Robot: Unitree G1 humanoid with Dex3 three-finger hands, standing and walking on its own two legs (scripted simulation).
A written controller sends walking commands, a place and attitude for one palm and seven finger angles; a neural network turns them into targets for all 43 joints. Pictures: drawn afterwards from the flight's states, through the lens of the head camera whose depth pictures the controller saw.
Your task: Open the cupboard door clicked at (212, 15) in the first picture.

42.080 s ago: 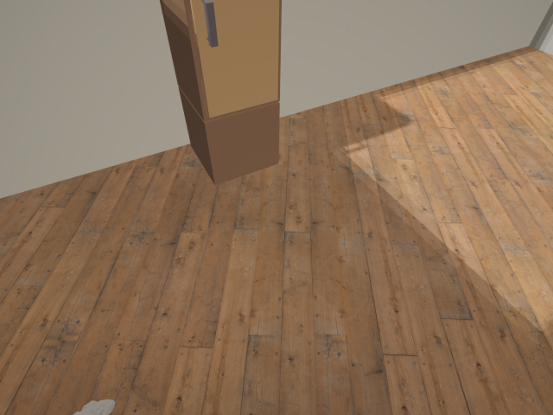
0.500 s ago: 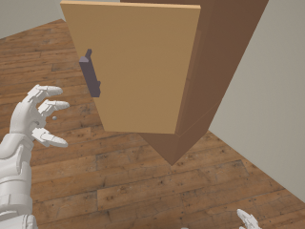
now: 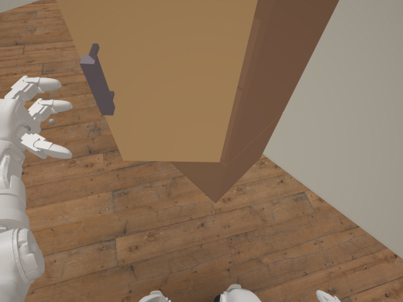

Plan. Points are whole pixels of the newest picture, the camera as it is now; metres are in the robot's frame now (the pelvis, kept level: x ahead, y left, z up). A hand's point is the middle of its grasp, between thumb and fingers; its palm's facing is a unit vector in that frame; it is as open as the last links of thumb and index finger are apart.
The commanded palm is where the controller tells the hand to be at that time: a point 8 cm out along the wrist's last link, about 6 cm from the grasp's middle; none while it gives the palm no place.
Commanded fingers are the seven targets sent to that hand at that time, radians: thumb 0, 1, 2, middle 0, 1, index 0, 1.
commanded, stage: move the hooked fingers beside the handle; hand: left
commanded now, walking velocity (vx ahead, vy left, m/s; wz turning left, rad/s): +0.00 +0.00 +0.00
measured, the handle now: (101, 81) +0.56 +0.22 +0.08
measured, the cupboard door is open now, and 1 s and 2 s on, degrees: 44 44 44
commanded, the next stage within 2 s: slide the fingers in behind the handle in 1.36 s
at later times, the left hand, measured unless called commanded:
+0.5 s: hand (60, 96) +0.49 +0.28 +0.10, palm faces -0.01 -1.00 -0.01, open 14.0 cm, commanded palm +0.47 +0.33 +0.09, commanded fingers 0.00 -0.50 0.30 -0.30 -1.20 -0.30 -1.20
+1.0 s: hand (58, 98) +0.49 +0.29 +0.10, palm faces +0.00 -1.00 -0.02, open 14.0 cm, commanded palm +0.47 +0.32 +0.09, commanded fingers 0.00 -0.50 0.30 -0.30 -1.20 -0.30 -1.20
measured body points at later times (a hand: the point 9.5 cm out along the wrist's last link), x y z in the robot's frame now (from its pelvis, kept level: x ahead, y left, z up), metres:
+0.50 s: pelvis +0.00 +0.01 -0.01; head +0.12 +0.04 +0.43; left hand +0.48 +0.33 +0.11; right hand +0.01 -0.26 -0.11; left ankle +0.00 +0.11 -0.70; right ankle +0.03 -0.12 -0.70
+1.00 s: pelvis +0.01 +0.01 -0.01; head +0.12 +0.04 +0.43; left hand +0.48 +0.34 +0.10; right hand +0.02 -0.26 -0.11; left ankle +0.00 +0.11 -0.70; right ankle +0.03 -0.12 -0.70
